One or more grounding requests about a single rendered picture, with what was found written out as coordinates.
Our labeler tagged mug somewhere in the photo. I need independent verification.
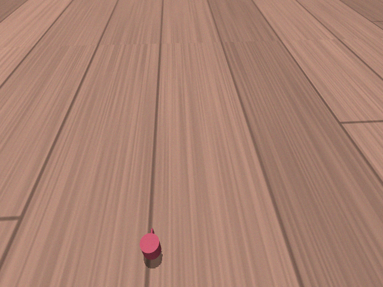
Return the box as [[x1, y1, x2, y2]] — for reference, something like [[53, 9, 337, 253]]
[[139, 228, 161, 260]]

